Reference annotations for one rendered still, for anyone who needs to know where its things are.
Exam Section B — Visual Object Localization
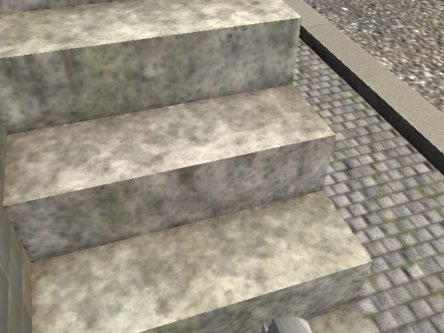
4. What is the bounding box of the right robot thigh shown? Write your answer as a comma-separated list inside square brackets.
[258, 315, 312, 333]

